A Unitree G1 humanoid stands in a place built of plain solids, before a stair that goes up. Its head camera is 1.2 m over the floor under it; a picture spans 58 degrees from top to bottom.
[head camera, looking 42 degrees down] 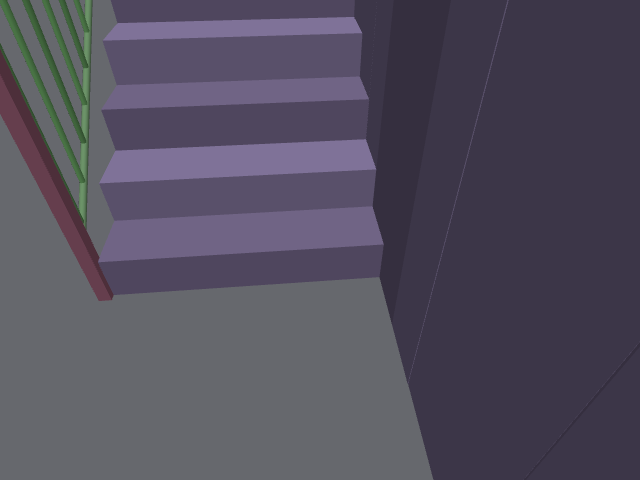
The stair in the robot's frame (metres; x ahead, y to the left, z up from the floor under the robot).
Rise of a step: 0.17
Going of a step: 0.22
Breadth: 0.98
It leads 5 degrees to the left of straight ahead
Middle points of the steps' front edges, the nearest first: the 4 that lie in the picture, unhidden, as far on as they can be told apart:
1.08 0.26 0.17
1.30 0.28 0.34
1.52 0.30 0.51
1.74 0.32 0.67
